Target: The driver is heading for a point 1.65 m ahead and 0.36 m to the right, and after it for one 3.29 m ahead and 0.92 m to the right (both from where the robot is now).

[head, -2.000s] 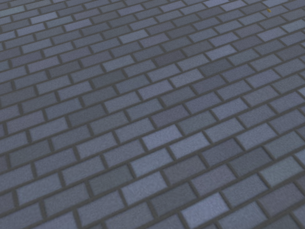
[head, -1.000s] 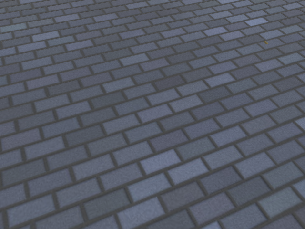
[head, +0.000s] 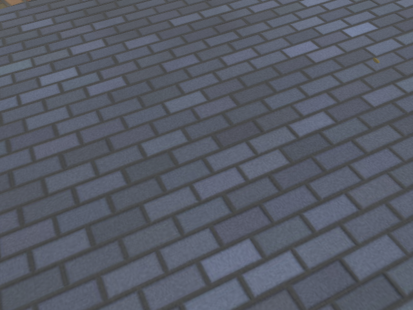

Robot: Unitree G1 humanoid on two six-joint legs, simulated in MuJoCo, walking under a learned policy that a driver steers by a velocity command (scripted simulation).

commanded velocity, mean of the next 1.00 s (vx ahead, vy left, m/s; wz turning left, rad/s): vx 0.46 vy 0.00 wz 0.00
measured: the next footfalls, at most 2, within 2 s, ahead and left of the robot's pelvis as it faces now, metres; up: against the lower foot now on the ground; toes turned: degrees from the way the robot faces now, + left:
right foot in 0.08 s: +0.14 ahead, -0.11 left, +0.00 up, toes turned -4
left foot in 0.62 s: +0.47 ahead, +0.04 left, +0.00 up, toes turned +4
